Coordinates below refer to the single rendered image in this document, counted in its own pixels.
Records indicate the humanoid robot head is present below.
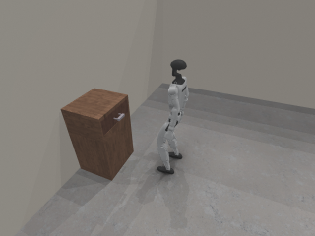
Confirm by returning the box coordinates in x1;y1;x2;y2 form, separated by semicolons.
170;59;187;85

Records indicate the handle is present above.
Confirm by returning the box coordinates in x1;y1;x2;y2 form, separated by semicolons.
113;113;125;121

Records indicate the robot right forearm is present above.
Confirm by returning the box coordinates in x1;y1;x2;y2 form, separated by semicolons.
180;97;189;112

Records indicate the robot right shin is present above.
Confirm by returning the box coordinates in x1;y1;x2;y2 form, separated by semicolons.
167;132;179;155

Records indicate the robot left upper arm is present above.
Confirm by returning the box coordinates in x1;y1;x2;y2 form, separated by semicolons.
168;85;180;113

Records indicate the robot left forearm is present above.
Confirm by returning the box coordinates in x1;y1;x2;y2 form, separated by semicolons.
167;108;179;133

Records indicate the robot right upper arm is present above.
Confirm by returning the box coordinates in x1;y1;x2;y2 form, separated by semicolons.
182;76;189;99

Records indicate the robot left hand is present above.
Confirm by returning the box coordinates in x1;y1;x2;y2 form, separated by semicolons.
163;131;173;145

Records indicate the cabinet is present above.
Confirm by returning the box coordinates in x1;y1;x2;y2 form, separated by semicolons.
60;88;134;181

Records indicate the drawer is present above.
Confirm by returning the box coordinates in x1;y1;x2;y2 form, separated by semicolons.
100;99;129;135

